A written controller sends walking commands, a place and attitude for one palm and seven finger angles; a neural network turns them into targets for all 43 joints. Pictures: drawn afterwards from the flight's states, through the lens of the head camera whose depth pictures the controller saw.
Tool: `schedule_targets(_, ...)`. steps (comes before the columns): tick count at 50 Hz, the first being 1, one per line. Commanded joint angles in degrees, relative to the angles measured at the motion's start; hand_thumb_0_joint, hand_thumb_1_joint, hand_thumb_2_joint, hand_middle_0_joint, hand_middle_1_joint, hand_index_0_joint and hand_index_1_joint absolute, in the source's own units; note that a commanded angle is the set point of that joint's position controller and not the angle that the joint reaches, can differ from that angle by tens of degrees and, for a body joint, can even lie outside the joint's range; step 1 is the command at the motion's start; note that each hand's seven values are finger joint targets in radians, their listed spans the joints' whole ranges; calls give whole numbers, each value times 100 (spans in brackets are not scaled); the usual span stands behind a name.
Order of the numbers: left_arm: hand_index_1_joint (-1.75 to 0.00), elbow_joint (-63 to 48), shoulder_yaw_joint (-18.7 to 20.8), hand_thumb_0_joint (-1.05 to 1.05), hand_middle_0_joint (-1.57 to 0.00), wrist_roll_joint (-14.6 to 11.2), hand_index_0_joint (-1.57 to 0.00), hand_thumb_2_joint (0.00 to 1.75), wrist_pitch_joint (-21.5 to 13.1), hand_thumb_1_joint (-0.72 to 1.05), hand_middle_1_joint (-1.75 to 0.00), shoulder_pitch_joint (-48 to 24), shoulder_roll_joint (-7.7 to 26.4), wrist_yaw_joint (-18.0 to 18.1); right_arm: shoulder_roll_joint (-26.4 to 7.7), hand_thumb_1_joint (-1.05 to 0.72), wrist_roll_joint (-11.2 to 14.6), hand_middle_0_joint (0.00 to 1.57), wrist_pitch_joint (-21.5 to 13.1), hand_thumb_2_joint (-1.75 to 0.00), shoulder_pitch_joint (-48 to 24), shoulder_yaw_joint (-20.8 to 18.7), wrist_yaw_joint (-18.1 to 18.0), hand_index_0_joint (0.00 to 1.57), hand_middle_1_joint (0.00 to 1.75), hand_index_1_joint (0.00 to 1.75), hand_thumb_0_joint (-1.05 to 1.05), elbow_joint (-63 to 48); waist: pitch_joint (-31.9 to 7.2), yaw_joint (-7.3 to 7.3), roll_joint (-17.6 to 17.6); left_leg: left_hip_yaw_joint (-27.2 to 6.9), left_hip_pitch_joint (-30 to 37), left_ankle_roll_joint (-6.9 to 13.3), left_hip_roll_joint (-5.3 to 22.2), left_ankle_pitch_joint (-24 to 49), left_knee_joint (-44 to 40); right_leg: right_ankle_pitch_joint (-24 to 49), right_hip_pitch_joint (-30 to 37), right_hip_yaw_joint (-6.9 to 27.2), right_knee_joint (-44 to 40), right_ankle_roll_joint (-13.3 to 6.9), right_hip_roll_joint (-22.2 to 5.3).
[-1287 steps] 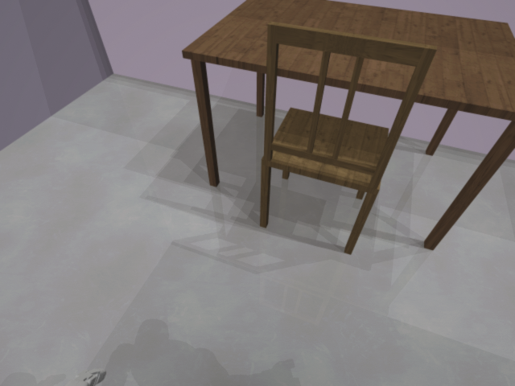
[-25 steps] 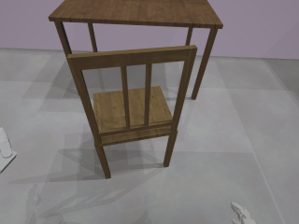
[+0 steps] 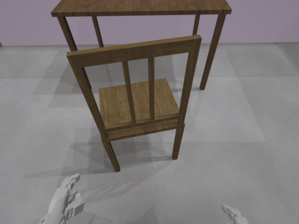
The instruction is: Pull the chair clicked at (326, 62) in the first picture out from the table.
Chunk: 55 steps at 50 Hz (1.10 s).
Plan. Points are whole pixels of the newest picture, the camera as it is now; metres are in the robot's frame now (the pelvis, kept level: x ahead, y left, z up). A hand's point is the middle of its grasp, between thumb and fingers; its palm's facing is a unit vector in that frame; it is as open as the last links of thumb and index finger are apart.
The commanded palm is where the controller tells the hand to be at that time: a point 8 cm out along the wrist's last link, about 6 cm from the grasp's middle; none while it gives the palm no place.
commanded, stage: let the arm hang, fingers relaxed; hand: left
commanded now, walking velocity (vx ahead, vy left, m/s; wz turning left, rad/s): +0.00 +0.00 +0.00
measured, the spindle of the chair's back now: (130, 96) +0.59 +0.10 -0.06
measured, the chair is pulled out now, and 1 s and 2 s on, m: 0.61 0.61 0.61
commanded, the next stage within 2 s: look to check the result in 0.92 s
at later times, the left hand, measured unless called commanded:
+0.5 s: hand out of the picture +0.00 +0.16 -0.16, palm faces +0.04 -0.97 -0.25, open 7.3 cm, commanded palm none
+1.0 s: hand out of the picture -0.02 +0.13 -0.16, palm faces +0.05 -0.99 -0.15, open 7.3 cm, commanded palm none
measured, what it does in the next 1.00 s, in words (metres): stands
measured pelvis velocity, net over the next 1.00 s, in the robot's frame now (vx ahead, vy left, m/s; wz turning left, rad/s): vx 0.00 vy -0.01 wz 0.01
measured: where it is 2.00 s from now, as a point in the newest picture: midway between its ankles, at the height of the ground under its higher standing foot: outside the picture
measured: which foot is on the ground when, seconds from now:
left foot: down 0.00-1.00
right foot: down 0.00-1.00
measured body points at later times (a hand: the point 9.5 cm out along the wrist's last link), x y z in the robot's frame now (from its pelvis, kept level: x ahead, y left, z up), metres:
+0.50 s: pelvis -0.01 -0.03 +0.01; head -0.01 -0.05 +0.46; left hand +0.00 +0.21 -0.14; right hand -0.05 -0.24 -0.16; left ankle +0.02 +0.11 -0.73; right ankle +0.00 -0.10 -0.73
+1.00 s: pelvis +0.00 -0.01 +0.01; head +0.01 -0.02 +0.46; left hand -0.02 +0.19 -0.15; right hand -0.02 -0.21 -0.15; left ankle +0.02 +0.11 -0.73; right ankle +0.00 -0.10 -0.73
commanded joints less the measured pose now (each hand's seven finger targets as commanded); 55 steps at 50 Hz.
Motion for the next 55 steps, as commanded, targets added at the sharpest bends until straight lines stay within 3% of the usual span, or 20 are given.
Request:
schedule_targets(1, -30, 741, -181, 0, -20, 4, -20, 90, -380, 90, -30, 843, 672, 23, -630, -90, 158, 20, -54, -90, 296, -212, -29, 20, 30, 30, 0, -192, -1195, 290, -26, -767, 621, 152, 734, 2485, 211, 2556, 1658, 311, -1896, -201, -279)
schedule_targets(2, -30, 1025, -211, 0, -20, 6, -20, 90, -391, 90, -30, 752, 879, 60, -444, -90, 197, 20, -45, -90, 408, -172, -13, 20, 30, 30, 0, -126, -1211, 184, -252, -502, 158, -37, 390, 1206, 333, 3404, 1983, 922, -1753, -511, -857)
schedule_targets(3, -30, 1222, -296, 0, -20, -24, -20, 90, -388, 90, -30, 582, 1007, 50, -369, -90, 218, 20, 14, -90, 529, -113, 8, 20, 30, 30, 0, -32, -1109, 73, 82, -416, 224, -99, 277, 276, 226, 3403, 1717, 989, -1879, -755, -1244)
schedule_targets(4, -30, 1495, -318, 0, -20, -59, -20, 90, -406, 90, -30, 320, 921, 53, -308, -90, 160, 20, 82, -90, 490, -116, -37, 20, 30, 30, 0, 158, -943, 37, -633, -304, 409, -182, 275, 165, 350, 3164, 1446, 1075, -2000, -910, -1149)
schedule_targets(5, -30, 1721, -352, 0, -20, -74, -20, 90, -412, 90, -30, 193, 828, 55, -352, -90, 150, 20, 114, -90, 526, -124, -59, 20, 30, 30, 0, 319, -653, 6, -625, -290, 533, -200, 327, 204, 372, 3016, 1139, 1027, -2131, -952, -1102)
schedule_targets(6, -30, 1935, -394, 0, -20, -89, -20, 90, -421, 90, -30, 187, 771, 55, -323, -90, 149, 20, 123, -90, 631, -109, -66, 20, 30, 30, 0, 468, -477, -13, -441, -320, 677, -196, 360, 356, 244, 2909, 953, 942, -2195, -926, -1004)
schedule_targets(7, -30, 1964, -300, 0, -20, -49, -20, 90, -426, 90, -30, 262, 514, 75, -209, -90, 113, 20, 116, -90, 737, -140, -75, 20, 30, 30, 0, 573, -421, -26, -35, -375, 788, -171, 421, 650, 64, 2859, 873, 816, -2132, -875, -903)
schedule_targets(8, -30, 2023, -310, 0, -20, -63, -20, 90, -405, 90, -30, 253, 465, 102, -145, -90, 109, 20, 116, -90, 839, -120, -86, 20, 30, 30, 0, 664, -327, -36, 308, -434, 874, -140, 521, 1041, -50, 2722, 831, 613, -2060, -799, -759)
schedule_targets(10, -30, 2257, -377, 0, -20, -117, -20, 90, -357, 90, -30, 233, 370, 103, -127, -90, 111, 20, 121, -90, 901, -90, -104, 20, 30, 30, 0, 853, -47, 43, 589, -636, 648, -65, 701, 1237, -363, 2125, 871, 411, -2020, -645, -506)
schedule_targets(13, -30, 2594, -411, 0, -20, -126, -20, 90, -306, 90, -30, 320, 366, 92, -137, -90, 123, 20, 143, -90, 968, -80, -120, 20, 30, 30, 0, 1002, 343, 147, 250, -727, 230, 3, 729, 569, -638, 1309, 954, 368, -2288, -586, -397)
schedule_targets(16, -30, 2825, -415, 0, -20, -127, -20, 90, -302, 90, -30, 269, 405, 76, -148, -90, 118, 20, 174, -90, 1194, -84, -117, 20, 30, 30, 0, 1177, 409, 97, -213, -619, 287, -21, 638, 54, -615, 562, 785, 550, -2607, -634, -481)
schedule_targets(21, -30, 3115, -418, 0, -20, -132, -20, 90, -305, 90, -30, 329, 420, 78, -59, -90, 115, 20, 193, -90, 1516, -63, -124, 20, 30, 30, 0, 1444, 377, 57, -432, -479, 530, -19, 570, -3, -454, 43, 520, 678, -2883, -661, -578)
schedule_targets(23, -30, 3214, -429, 0, -20, -133, -20, 90, -301, 90, -30, 379, 389, 89, -3, -90, 122, 20, 208, -90, 1602, -56, -134, 20, 30, 30, 0, 1533, 524, 39, -357, -465, 598, -20, 577, -48, -419, -174, 277, 689, -2958, -669, -573)
schedule_targets(29, -30, 3483, -460, 0, -20, -156, -20, 90, -311, 90, -30, 662, 261, 95, 83, -90, 128, 20, 137, -90, 1731, -8, -167, 20, 30, 30, 0, 1718, 617, 96, 120, -620, 334, 44, 705, -33, -732, 230, 436, 593, -2689, -640, -418)
schedule_targets(36, -30, 3708, -505, 0, -20, -157, -20, 90, -346, 90, -30, 885, 65, 115, 168, -90, 160, 20, 62, -90, 1749, 18, -217, 20, 30, 30, 0, 1813, 422, 124, -1, -659, 378, 69, 762, 271, -847, 896, 728, 499, -2466, -606, -389)
schedule_targets(40, -30, 3754, -510, 0, -20, -154, -20, 90, -350, 90, -30, 958, -30, 131, 200, -90, 169, 20, 34, -90, 1712, 16, -240, 20, 30, 30, 0, 1825, 360, 134, 189, -715, 420, 92, 814, 393, -921, 1141, 782, 451, -2348, -578, -358)
schedule_targets(44, -30, 3790, -517, 0, -20, -138, -20, 90, -337, 90, -30, 972, -105, 134, 231, -90, 166, 20, 46, -90, 1657, 6, -251, 20, 30, 30, 0, 1831, 618, 129, 168, -749, 324, 105, 816, 175, -994, 1017, 640, 424, -2372, -565, -337)
schedule_targets(52, -30, 3766, -516, 0, -20, -132, -20, 90, -354, 90, -30, 989, -134, 144, 222, -90, 175, 20, 42, -90, 1575, -8, -248, 20, 30, 30, 0, 1797, 451, 112, -105, -732, 486, 120, 806, 338, -946, 1195, 698, 436, -2362, -535, -374)
schedule_targets(55, -30, 3740, -515, 0, -20, -130, -20, 90, -350, 90, -30, 976, -125, 143, 224, -90, 170, 20, 42, -90, 1561, -1, -245, 20, 30, 30, 0, 1816, 520, 119, -18, -731, 461, 123, 808, 372, -962, 1215, 681, 438, -2350, -528, -365)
